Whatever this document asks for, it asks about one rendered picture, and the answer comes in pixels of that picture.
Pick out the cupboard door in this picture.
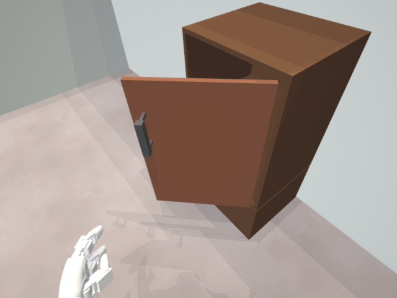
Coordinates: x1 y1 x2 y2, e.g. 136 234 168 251
121 76 278 207

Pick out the robot left hand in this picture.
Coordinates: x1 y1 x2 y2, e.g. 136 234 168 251
58 225 114 298

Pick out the handle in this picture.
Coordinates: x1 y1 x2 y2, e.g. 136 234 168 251
134 112 153 157

